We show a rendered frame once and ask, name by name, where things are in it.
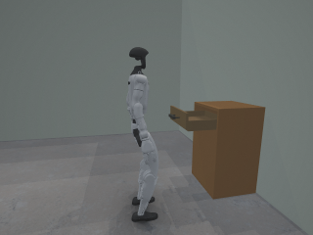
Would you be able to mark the right robot hand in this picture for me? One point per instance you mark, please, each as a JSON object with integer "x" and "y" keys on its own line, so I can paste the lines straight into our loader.
{"x": 147, "y": 147}

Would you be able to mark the cabinet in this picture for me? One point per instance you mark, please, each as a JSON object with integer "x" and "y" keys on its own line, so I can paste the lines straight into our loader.
{"x": 225, "y": 160}

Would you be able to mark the right robot upper arm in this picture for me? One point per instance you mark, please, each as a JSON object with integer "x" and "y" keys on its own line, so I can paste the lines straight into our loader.
{"x": 140, "y": 82}

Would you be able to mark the drawer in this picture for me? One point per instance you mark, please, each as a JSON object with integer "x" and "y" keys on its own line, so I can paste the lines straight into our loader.
{"x": 194, "y": 120}

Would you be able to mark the robot left thigh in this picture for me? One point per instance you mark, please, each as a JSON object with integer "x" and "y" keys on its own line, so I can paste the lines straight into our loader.
{"x": 143, "y": 165}

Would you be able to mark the handle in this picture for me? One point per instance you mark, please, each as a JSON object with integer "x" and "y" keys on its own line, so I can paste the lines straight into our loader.
{"x": 173, "y": 116}

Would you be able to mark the left robot upper arm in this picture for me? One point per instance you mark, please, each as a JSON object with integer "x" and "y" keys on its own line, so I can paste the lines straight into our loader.
{"x": 127, "y": 99}

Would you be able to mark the right robot forearm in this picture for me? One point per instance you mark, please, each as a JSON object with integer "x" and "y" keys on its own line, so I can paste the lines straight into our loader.
{"x": 139, "y": 118}

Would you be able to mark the left robot forearm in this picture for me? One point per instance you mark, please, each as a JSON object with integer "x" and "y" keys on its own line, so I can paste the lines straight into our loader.
{"x": 131, "y": 115}

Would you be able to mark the robot torso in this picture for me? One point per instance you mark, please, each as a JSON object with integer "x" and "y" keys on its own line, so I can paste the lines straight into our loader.
{"x": 143, "y": 100}

